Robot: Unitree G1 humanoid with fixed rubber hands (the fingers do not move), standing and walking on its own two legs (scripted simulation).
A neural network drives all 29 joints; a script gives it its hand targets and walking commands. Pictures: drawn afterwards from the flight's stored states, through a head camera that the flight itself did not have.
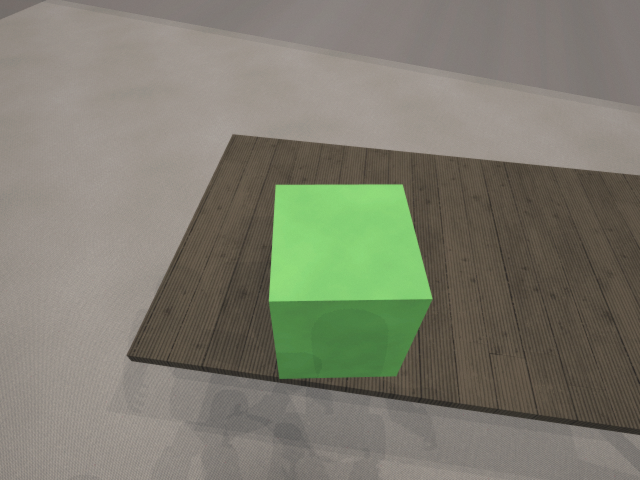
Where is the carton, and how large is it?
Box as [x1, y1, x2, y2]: [269, 184, 431, 378]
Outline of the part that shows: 402,184 276,185 269,306 279,378 396,375 431,300 431,295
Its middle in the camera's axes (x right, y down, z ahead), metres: +0.03 +0.08 +0.63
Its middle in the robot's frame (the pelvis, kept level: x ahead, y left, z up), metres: +0.41 -0.03 -0.06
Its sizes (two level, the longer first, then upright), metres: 0.210 0.200 0.250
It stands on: a table, 0.60 m high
